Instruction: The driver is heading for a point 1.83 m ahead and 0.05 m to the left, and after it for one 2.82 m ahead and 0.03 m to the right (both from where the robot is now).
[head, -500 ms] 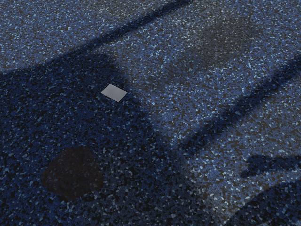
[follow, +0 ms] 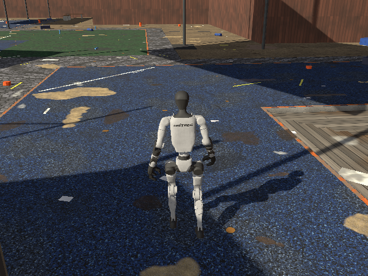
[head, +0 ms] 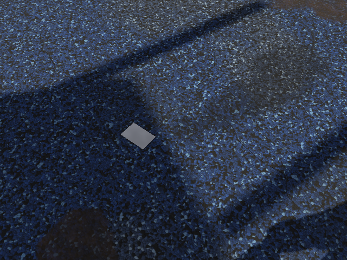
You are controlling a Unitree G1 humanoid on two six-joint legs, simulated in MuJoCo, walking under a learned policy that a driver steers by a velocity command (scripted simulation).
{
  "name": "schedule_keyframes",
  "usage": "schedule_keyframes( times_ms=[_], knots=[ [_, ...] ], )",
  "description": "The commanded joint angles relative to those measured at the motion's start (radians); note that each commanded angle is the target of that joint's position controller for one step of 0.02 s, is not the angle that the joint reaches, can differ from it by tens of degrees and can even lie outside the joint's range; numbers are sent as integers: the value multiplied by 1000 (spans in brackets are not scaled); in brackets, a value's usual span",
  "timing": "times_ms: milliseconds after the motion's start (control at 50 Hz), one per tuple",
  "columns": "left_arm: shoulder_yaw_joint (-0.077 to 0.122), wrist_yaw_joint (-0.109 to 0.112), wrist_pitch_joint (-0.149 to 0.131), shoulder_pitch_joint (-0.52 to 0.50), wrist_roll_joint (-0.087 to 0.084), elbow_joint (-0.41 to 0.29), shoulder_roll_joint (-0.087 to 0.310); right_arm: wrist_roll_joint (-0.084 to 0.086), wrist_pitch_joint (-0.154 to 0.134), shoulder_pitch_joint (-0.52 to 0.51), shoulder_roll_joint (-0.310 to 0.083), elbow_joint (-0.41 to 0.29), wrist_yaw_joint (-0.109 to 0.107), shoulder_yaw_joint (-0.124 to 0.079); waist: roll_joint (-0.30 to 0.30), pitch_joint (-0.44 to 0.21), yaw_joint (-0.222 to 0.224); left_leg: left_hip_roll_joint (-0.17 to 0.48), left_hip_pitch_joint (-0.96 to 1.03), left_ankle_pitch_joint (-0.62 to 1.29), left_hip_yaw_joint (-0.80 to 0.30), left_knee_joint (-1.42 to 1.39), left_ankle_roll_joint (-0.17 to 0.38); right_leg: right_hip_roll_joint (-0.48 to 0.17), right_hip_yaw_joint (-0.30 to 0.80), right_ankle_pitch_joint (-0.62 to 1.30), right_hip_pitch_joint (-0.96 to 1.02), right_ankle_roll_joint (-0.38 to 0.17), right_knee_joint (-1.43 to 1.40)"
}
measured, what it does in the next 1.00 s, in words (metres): walks ahead: right foot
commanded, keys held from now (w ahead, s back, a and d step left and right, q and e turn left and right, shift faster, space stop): no key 1.00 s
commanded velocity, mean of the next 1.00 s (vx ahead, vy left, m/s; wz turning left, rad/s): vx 0.04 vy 0.00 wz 0.00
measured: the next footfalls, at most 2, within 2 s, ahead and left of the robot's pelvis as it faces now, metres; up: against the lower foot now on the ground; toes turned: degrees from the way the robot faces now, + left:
right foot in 0.22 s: +0.12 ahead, -0.15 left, +0.00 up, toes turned -1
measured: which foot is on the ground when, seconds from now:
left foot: down 0.00-1.00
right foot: up 0.00-0.20, down 0.22-1.00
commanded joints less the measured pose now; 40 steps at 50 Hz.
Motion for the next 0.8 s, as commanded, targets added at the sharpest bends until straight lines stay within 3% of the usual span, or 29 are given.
schedule_keyframes(
  times_ms=[20,80,120,160,200,220,240,260,300,360,480,800],
  knots=[
    [29,23,30,33,4,-42,99,-4,8,39,-107,-18,-10,-21,101,-173,-21,276,279,250,-286,-186,198,-101,37,40,-204,18,61],
    [19,42,58,76,17,-21,44,-25,12,-25,-111,-5,-14,-24,162,-153,22,210,97,171,-182,-248,184,-87,-6,129,-12,28,-147],
    [15,42,61,60,20,-16,39,-18,15,-16,-116,13,-20,-26,154,-182,12,207,102,102,-167,-256,184,-82,-17,234,53,20,-267],
    [17,37,65,47,24,-8,42,-5,25,-23,-120,27,-27,-24,136,-175,18,195,75,-101,-159,-262,160,-71,-34,361,127,7,-385],
    [19,31,66,24,42,-7,45,3,34,-12,-95,48,-29,-13,114,-125,22,152,24,-360,-151,-266,95,-63,-41,428,189,-19,-500],
    [19,32,65,2,49,-21,64,0,37,16,-79,65,-29,-6,84,-80,10,123,13,-437,-144,-252,47,-104,7,435,177,-40,-576],
    [29,38,63,-30,39,-31,125,-5,41,50,-86,70,-30,-10,2,-29,-37,69,30,-425,-105,-218,9,-138,38,347,100,-66,-608],
    [34,35,57,-51,29,-16,126,-5,47,57,-82,74,-37,-10,-88,-5,-53,28,130,-332,-52,-180,-14,-118,36,163,-34,-77,-641],
    [18,30,36,-79,35,-6,61,-4,54,59,-87,88,-47,-12,-104,-4,-55,29,240,-205,-42,-118,-11,-106,32,160,-99,-43,-687],
    [15,26,13,-70,25,12,56,-4,56,80,-86,118,-49,-14,-62,-43,-49,34,256,-79,-40,-98,3,-94,15,348,-16,-24,-646],
    [12,29,17,-50,19,46,60,8,59,66,-87,155,-47,-17,-1,-85,-30,39,284,73,-37,-74,0,-81,-7,536,70,-37,-600],
    [7,30,34,-66,19,99,42,11,79,71,-101,236,-63,-20,12,-56,-35,45,312,91,-37,-75,-11,-59,-32,544,91,-37,-620]
  ],
)
Keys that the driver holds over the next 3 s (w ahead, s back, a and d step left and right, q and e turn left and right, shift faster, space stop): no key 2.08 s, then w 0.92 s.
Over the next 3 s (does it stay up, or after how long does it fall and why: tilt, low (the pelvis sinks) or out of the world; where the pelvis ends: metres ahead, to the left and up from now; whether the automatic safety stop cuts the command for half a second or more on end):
stays up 0.48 -0.05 0.01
